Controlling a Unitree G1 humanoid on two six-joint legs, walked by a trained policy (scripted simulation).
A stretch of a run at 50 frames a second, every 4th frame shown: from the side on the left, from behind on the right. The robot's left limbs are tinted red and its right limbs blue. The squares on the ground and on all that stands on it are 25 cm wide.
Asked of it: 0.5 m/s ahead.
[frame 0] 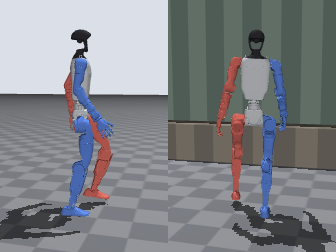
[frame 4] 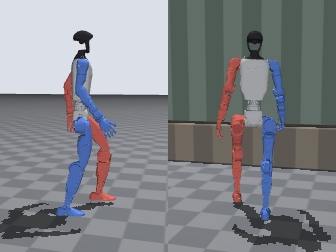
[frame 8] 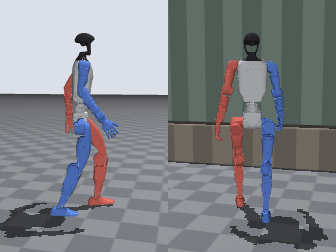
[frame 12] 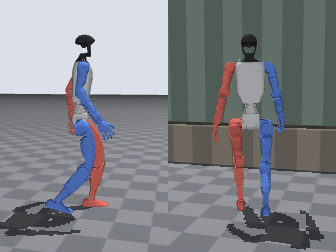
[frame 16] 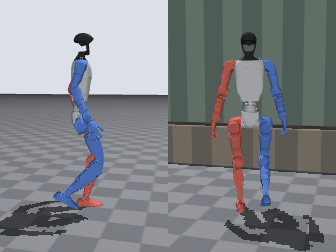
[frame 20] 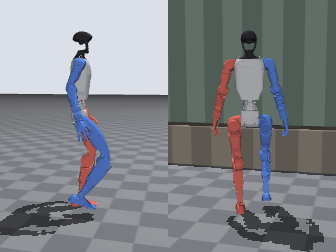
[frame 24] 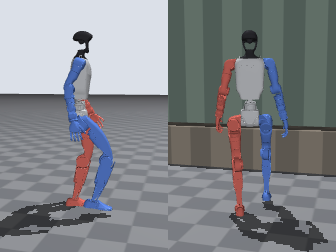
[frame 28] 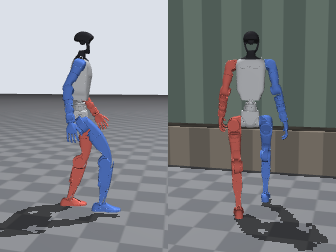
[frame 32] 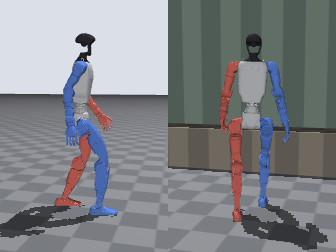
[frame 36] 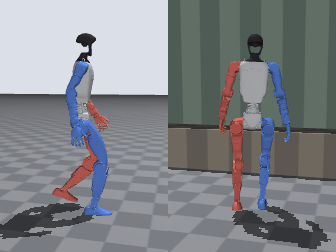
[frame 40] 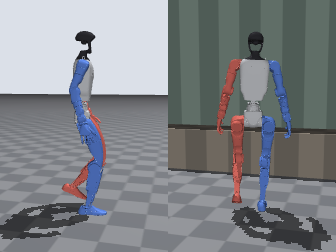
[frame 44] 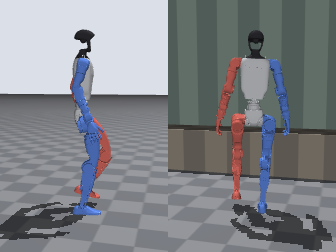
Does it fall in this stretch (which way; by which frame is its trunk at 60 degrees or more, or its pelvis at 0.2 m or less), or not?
no
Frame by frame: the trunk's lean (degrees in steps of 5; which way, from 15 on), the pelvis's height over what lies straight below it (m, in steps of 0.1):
0: 5, 0.8
4: 5, 0.8
8: 5, 0.8
12: 5, 0.8
16: 5, 0.8
20: 5, 0.8
24: 5, 0.8
28: 5, 0.8
32: 5, 0.8
36: 5, 0.8
40: 5, 0.8
44: 5, 0.8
